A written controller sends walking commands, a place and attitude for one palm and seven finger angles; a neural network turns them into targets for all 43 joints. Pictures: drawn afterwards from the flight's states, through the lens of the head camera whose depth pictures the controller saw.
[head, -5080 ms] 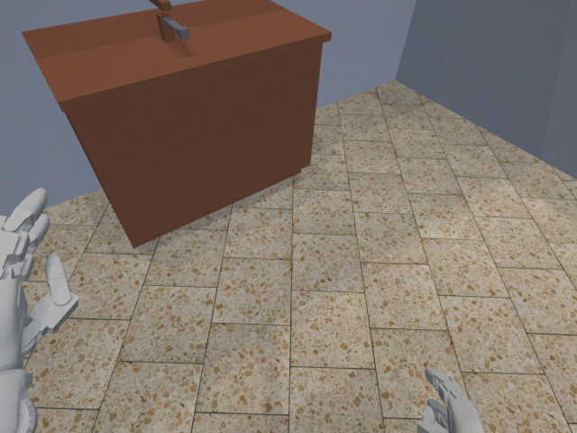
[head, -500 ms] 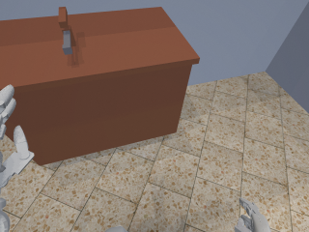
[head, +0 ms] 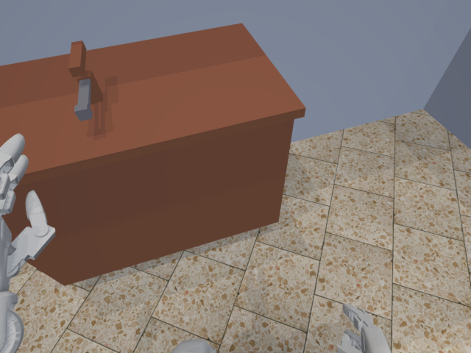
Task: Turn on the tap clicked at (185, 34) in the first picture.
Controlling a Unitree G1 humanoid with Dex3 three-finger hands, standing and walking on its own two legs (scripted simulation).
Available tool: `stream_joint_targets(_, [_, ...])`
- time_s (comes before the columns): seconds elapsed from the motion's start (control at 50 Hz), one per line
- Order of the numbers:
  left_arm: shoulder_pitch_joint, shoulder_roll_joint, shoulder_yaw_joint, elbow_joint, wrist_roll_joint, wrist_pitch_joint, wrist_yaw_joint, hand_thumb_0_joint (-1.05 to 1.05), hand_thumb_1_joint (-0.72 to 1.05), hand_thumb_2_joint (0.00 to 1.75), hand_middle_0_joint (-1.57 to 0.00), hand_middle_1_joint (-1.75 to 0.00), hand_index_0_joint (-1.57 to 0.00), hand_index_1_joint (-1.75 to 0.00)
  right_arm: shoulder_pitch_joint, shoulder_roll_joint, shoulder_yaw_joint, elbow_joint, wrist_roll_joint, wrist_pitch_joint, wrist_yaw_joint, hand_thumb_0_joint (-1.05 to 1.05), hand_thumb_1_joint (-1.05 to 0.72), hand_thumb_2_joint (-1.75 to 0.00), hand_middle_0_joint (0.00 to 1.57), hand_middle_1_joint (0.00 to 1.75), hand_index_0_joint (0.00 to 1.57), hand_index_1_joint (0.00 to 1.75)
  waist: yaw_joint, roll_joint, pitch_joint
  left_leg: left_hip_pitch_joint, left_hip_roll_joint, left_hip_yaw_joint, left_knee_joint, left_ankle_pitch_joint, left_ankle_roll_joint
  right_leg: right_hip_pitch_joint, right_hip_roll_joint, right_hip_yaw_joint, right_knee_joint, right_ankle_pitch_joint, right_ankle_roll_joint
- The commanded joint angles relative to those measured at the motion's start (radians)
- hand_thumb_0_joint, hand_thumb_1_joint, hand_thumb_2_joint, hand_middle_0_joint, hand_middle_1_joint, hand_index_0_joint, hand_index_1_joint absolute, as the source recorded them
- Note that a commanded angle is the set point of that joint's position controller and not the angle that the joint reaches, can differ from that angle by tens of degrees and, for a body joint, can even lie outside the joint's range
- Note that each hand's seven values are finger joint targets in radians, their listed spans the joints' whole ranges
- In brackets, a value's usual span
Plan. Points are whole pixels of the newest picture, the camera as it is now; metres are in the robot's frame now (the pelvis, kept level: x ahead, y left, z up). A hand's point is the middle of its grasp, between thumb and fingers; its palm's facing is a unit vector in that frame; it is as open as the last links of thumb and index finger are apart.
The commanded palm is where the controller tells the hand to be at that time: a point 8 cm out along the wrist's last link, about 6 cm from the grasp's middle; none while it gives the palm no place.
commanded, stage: take the last steps up to it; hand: left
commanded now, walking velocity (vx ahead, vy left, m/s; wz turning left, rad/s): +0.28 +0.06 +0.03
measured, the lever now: (83, 112) +0.58 +0.40 +0.06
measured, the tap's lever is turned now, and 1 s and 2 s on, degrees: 0 0 0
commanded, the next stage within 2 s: come to a stop and stand still in 0.56 s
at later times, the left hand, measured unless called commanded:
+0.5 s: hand (90, 160) +0.32 +0.22 +0.19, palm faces +0.38 -0.80 -0.46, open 7.4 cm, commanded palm +0.27 +0.27 +0.19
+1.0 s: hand (101, 141) +0.37 +0.23 +0.18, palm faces +0.39 -0.81 -0.43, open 7.4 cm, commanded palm +0.31 +0.27 +0.19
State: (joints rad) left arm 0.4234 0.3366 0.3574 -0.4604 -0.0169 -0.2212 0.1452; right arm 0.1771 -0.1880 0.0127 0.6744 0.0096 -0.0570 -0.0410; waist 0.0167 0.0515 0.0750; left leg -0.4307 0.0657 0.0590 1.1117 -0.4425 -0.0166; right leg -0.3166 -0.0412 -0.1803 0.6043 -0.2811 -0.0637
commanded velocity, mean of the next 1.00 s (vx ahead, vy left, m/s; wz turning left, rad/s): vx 0.09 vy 0.04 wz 0.01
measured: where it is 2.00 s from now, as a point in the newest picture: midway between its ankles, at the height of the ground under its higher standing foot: outside the picture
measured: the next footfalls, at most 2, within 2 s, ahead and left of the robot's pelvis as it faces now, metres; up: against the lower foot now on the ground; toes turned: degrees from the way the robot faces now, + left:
left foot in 0.22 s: +0.15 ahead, +0.14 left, +0.00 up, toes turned +9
right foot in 0.52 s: +0.18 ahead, -0.11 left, +0.00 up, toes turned -3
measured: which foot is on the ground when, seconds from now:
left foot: up 0.00-0.20, down 0.22-0.52, up 0.54-0.84, down 0.86-1.00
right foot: down 0.00-0.24, up 0.26-0.50, down 0.52-1.00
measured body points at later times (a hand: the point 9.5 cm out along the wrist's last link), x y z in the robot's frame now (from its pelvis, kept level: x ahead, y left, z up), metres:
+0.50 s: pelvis +0.11 -0.01 +0.00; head +0.13 -0.02 +0.45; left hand +0.30 +0.26 +0.21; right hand +0.28 -0.20 -0.09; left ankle +0.11 +0.13 -0.73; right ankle +0.14 -0.10 -0.72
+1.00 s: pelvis +0.15 -0.01 +0.01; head +0.18 +0.00 +0.46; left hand +0.34 +0.27 +0.20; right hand +0.33 -0.25 -0.07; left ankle +0.19 +0.10 -0.73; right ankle +0.14 -0.11 -0.72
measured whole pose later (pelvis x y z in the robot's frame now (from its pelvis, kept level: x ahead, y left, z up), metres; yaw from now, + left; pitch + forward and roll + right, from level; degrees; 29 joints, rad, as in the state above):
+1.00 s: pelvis +0.15 -0.01 +0.01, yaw +0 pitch -1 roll +1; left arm 0.45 0.40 0.36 -0.52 -0.03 -0.21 0.16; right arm 0.18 -0.20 -0.01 0.55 0.00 -0.07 -0.06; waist 0.01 -0.03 0.07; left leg -0.28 0.03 0.11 0.50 -0.20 0.02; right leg -0.24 -0.01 -0.07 0.59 -0.41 0.00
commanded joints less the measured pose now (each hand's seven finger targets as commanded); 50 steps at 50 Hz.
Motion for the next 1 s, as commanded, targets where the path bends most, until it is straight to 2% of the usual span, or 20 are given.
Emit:
stream_joint_targets(0.0, [-0.036,0.214,0.139,-0.272,0.000,-0.081,0.027,0.00,0.90,0.90,-0.20,-0.30,-0.20,-0.30,-0.099,-0.092,-0.046,-0.176,-0.003,-0.045,-0.018,0.00,-0.90,-0.90,0.20,0.30,0.20,0.30,-0.019,-0.136,-0.170,-0.175,0.058,-0.041,-0.042,0.057,-0.012,0.232,-0.303,0.286,-0.291,0.280,-0.101])
stream_joint_targets(0.08, [0.045,0.206,0.153,-0.307,-0.011,-0.072,0.044,0.00,0.90,0.90,-0.20,-0.30,-0.20,-0.30,-0.071,-0.088,-0.050,-0.218,-0.013,-0.050,-0.021,0.00,-0.90,-0.90,0.20,0.30,0.20,0.30,0.010,-0.161,-0.193,-0.013,0.011,0.080,-0.385,0.121,0.006,0.222,-0.264,0.218,-0.268,0.273,-0.097])
stream_joint_targets(0.16, [0.014,0.201,0.140,-0.315,-0.015,-0.062,0.058,0.00,0.90,0.90,-0.20,-0.30,-0.20,-0.30,-0.036,-0.102,-0.066,-0.232,-0.012,-0.055,-0.039,0.00,-0.90,-0.90,0.20,0.30,0.20,0.30,-0.009,-0.109,-0.205,0.221,-0.026,0.126,-0.642,0.262,0.013,0.173,-0.193,0.174,-0.150,0.143,-0.034])
stream_joint_targets(0.18, [-0.005,0.204,0.134,-0.306,-0.013,-0.065,0.057,0.00,0.90,0.90,-0.20,-0.30,-0.20,-0.30,-0.028,-0.114,-0.072,-0.234,-0.007,-0.053,-0.044,0.00,-0.90,-0.90,0.20,0.30,0.20,0.30,-0.017,-0.046,-0.193,0.297,0.004,0.086,-0.678,0.260,0.029,0.108,-0.168,0.169,-0.077,0.093,-0.011])
stream_joint_targets(0.22, [-0.060,0.183,0.106,-0.303,-0.016,-0.074,0.050,0.00,0.90,0.90,-0.20,-0.30,-0.20,-0.30,-0.021,-0.147,-0.081,-0.245,0.007,-0.058,-0.042,0.00,-0.90,-0.90,0.20,0.30,0.20,0.30,-0.025,0.212,-0.191,0.471,0.281,-0.326,-0.766,0.448,0.171,-0.187,0.000,0.071,0.278,-0.260,0.067])
stream_joint_targets(0.24, [-0.028,0.200,0.115,-0.222,-0.013,-0.076,0.043,0.00,0.90,0.90,-0.20,-0.30,-0.20,-0.30,-0.034,-0.133,-0.067,-0.231,-0.003,-0.064,-0.044,0.00,-0.90,-0.90,0.20,0.30,0.20,0.30,-0.031,0.270,-0.176,0.407,0.354,-0.447,-0.834,0.336,0.233,-0.241,0.003,0.121,0.450,-0.357,0.063])
stream_joint_targets(0.26, [-0.050,0.209,0.117,-0.227,-0.010,-0.072,0.038,0.00,0.90,0.90,-0.20,-0.30,-0.20,-0.30,-0.038,-0.125,-0.065,-0.227,-0.004,-0.068,-0.040,0.00,-0.90,-0.90,0.20,0.30,0.20,0.30,-0.035,0.231,-0.131,0.359,0.364,-0.459,-0.843,0.301,0.263,-0.286,-0.028,0.163,0.505,-0.311,0.064])
stream_joint_targets(0.3, [-0.069,0.205,0.106,-0.305,-0.006,-0.079,0.029,0.00,0.90,0.90,-0.20,-0.30,-0.20,-0.30,-0.037,-0.122,-0.070,-0.211,0.006,-0.078,-0.033,0.00,-0.90,-0.90,0.20,0.30,0.20,0.30,-0.023,0.149,-0.142,0.399,0.299,-0.299,-0.781,0.429,0.240,-0.315,-0.046,0.153,0.446,-0.226,0.074])
stream_joint_targets(0.36, [0.029,0.175,0.101,-0.326,-0.013,-0.064,0.028,0.00,0.90,0.90,-0.20,-0.30,-0.20,-0.30,-0.026,-0.127,-0.068,-0.213,0.002,-0.091,-0.020,0.00,-0.90,-0.90,0.20,0.30,0.20,0.30,-0.018,0.184,-0.181,0.312,0.227,-0.120,-0.765,0.517,0.186,-0.147,-0.024,0.080,0.250,-0.134,0.081])
stream_joint_targets(0.46, [0.030,0.193,0.133,-0.228,-0.015,-0.041,0.038,0.00,0.90,0.90,-0.20,-0.30,-0.20,-0.30,-0.039,-0.115,-0.051,-0.213,0.004,-0.081,-0.029,0.00,-0.90,-0.90,0.20,0.30,0.20,0.30,-0.015,0.106,-0.173,0.170,0.182,-0.025,-0.639,0.307,0.106,0.138,0.023,0.009,-0.109,-0.001,0.081])
stream_joint_targets(0.48, [0.000,0.197,0.131,-0.214,-0.009,-0.040,0.038,0.00,0.90,0.90,-0.20,-0.30,-0.20,-0.30,-0.042,-0.108,-0.052,-0.210,0.005,-0.075,-0.032,0.00,-0.90,-0.90,0.20,0.30,0.20,0.30,-0.016,0.015,-0.177,0.106,0.132,0.025,-0.524,0.196,0.076,0.207,-0.028,0.088,-0.176,0.052,0.059])
stream_joint_targets(0.5, [-0.009,0.222,0.140,-0.190,-0.001,-0.034,0.039,0.00,0.90,0.90,-0.20,-0.30,-0.20,-0.30,-0.029,-0.084,-0.047,-0.217,0.002,-0.066,-0.030,0.00,-0.90,-0.90,0.20,0.30,0.20,0.30,-0.024,-0.204,-0.193,-0.033,0.023,0.091,-0.311,0.050,0.034,0.282,-0.197,0.355,-0.234,0.136,-0.020])
stream_joint_targets(0.52, [-0.036,0.232,0.153,-0.174,-0.021,-0.026,0.033,0.00,0.90,0.90,-0.20,-0.30,-0.20,-0.30,-0.061,-0.087,-0.047,-0.225,0.003,-0.073,-0.026,0.00,-0.90,-0.90,0.20,0.30,0.20,0.30,-0.001,-0.374,-0.155,-0.162,-0.049,0.063,-0.117,-0.117,0.003,0.286,-0.334,0.594,-0.307,0.229,-0.097])
stream_joint_targets(0.54, [-0.065,0.230,0.142,-0.201,-0.028,-0.038,0.028,0.00,0.90,0.90,-0.20,-0.30,-0.20,-0.30,-0.058,-0.108,-0.060,-0.210,0.001,-0.076,-0.018,0.00,-0.90,-0.90,0.20,0.30,0.20,0.30,-0.007,-0.332,-0.145,-0.179,-0.023,-0.034,0.006,-0.088,-0.002,0.261,-0.370,0.624,-0.327,0.254,-0.132])
stream_joint_targets(0.6, [-0.042,0.215,0.145,-0.206,-0.010,-0.060,0.026,0.00,0.90,0.90,-0.20,-0.30,-0.20,-0.30,-0.078,-0.074,-0.027,-0.181,-0.005,-0.048,-0.013,0.00,-0.90,-0.90,0.20,0.30,0.20,0.30,-0.018,-0.159,-0.163,-0.165,0.011,-0.046,-0.010,0.013,-0.018,0.269,-0.301,0.352,-0.244,0.489,-0.103])
stream_joint_targets(0.64, [0.016,0.201,0.142,-0.181,-0.006,-0.069,0.030,0.00,0.90,0.90,-0.20,-0.30,-0.20,-0.30,-0.075,-0.079,-0.029,-0.188,-0.009,-0.042,-0.019,0.00,-0.90,-0.90,0.20,0.30,0.20,0.30,-0.018,-0.193,-0.175,-0.082,0.001,0.000,-0.161,0.064,-0.013,0.248,-0.258,0.241,-0.233,0.586,-0.075])
stream_joint_targets(0.78, [0.056,0.201,0.131,-0.290,-0.015,-0.049,0.050,0.00,0.90,0.90,-0.20,-0.30,-0.20,-0.30,-0.053,-0.097,-0.049,-0.241,-0.012,-0.043,-0.027,0.00,-0.90,-0.90,0.20,0.30,0.20,0.30,-0.003,-0.136,-0.224,0.155,-0.047,0.040,-0.603,0.258,-0.010,0.267,-0.215,0.208,-0.160,0.594,-0.025])
stream_joint_targets(0.84, [0.011,0.218,0.122,-0.329,-0.018,-0.045,0.050,0.00,0.90,0.90,-0.20,-0.30,-0.20,-0.30,-0.051,-0.136,-0.068,-0.259,0.003,-0.041,-0.038,0.00,-0.90,-0.90,0.20,0.30,0.20,0.30,0.000,0.032,-0.227,0.316,0.126,-0.100,-0.696,0.677,0.040,0.142,-0.090,0.172,-0.067,0.284,0.058])
stream_joint_targets(0.9, [0.014,0.215,0.122,-0.299,-0.020,-0.054,0.032,0.00,0.90,0.90,-0.20,-0.30,-0.20,-0.30,-0.051,-0.122,-0.053,-0.255,-0.021,-0.052,-0.036,0.00,-0.90,-0.90,0.20,0.30,0.20,0.30,0.001,0.227,-0.180,0.276,0.245,-0.246,-0.789,0.775,0.121,0.043,-0.001,0.143,0.062,-0.196,0.070])
stream_joint_targets(0.98, [0.030,0.186,0.093,-0.280,-0.014,-0.042,0.031,0.00,0.90,0.90,-0.20,-0.30,-0.20,-0.30,-0.019,-0.133,-0.054,-0.236,-0.008,-0.082,-0.019,0.00,-0.90,-0.90,0.20,0.30,0.20,0.30,-0.014,0.139,-0.224,0.336,0.207,-0.139,-0.703,0.762,0.101,0.090,0.017,0.139,-0.105,-0.055,0.074])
